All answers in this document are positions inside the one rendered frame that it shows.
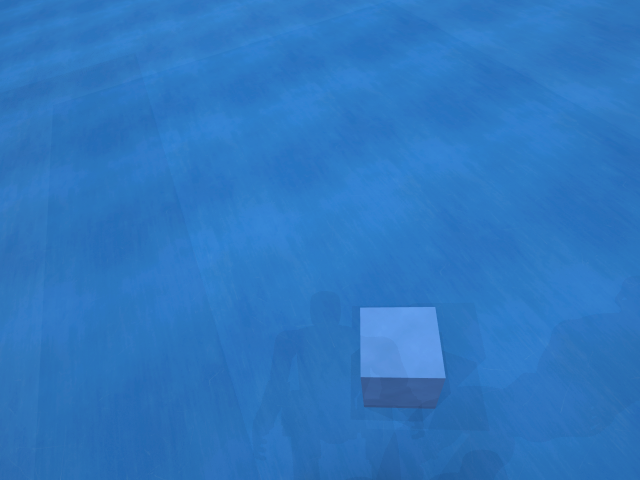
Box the carton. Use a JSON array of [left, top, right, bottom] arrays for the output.
[[360, 307, 446, 409]]

